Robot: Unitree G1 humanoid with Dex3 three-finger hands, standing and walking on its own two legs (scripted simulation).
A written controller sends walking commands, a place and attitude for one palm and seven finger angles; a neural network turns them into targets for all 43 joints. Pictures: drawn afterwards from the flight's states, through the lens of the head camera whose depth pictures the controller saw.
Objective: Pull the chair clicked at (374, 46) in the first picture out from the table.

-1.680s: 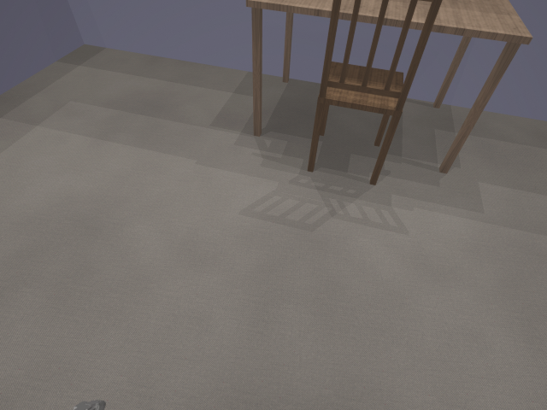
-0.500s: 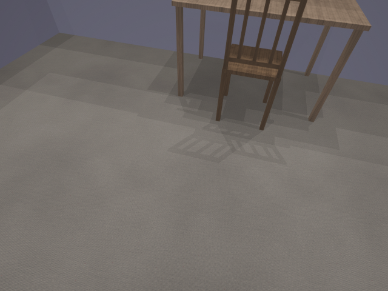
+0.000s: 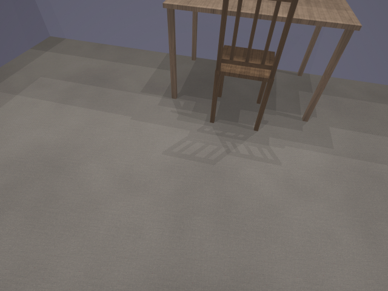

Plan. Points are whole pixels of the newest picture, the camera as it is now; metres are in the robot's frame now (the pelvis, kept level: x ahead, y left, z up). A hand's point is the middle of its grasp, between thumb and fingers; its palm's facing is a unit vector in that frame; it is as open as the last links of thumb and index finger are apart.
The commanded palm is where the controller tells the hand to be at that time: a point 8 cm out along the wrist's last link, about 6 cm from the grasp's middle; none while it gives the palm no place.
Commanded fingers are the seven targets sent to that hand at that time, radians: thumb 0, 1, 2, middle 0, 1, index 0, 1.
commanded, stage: walk to a spot facing it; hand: left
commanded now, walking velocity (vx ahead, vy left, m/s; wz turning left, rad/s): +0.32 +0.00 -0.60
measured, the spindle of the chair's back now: (252, 33) +1.43 -0.23 -0.06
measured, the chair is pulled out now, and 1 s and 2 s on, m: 0.00 0.00 0.00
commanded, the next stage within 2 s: turn to face it in 1.70 s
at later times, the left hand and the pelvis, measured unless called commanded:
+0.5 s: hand out of the picture +0.10 +0.16 -0.17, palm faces -0.13 -0.98 -0.16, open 7.4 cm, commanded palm none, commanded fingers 0.00 0.90 0.90 -0.20 -0.30 -0.20 -0.30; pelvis +0.14 -0.02 +0.00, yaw -13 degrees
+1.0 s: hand (185, 158) +0.56 +0.07 -0.16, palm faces -0.50 -0.85 -0.19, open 7.4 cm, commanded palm none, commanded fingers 0.00 0.90 0.90 -0.20 -0.30 -0.20 -0.30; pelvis +0.35 -0.03 +0.00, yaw -29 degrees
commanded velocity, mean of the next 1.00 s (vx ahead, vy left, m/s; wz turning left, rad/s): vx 0.35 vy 0.00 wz -0.43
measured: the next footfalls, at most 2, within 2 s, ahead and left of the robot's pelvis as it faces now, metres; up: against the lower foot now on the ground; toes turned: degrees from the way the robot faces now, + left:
left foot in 0.58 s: +0.35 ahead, +0.08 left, +0.00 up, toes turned -9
right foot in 1.10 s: +0.45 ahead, -0.23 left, +0.00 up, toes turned -40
